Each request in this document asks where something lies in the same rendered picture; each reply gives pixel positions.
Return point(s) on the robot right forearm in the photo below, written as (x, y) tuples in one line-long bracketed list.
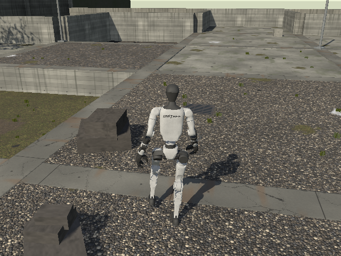
[(194, 139)]

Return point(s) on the robot left forearm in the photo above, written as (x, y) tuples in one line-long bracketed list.
[(144, 143)]

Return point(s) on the right robot upper arm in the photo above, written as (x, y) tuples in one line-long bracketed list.
[(190, 121)]

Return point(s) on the left robot hand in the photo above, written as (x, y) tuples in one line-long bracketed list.
[(138, 160)]

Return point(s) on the right robot hand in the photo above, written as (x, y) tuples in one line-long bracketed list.
[(192, 147)]

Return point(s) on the left robot thigh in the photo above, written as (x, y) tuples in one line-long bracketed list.
[(157, 155)]

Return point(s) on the left robot upper arm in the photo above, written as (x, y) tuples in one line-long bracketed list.
[(152, 121)]

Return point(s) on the robot right foot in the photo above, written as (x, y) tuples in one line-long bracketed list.
[(175, 220)]

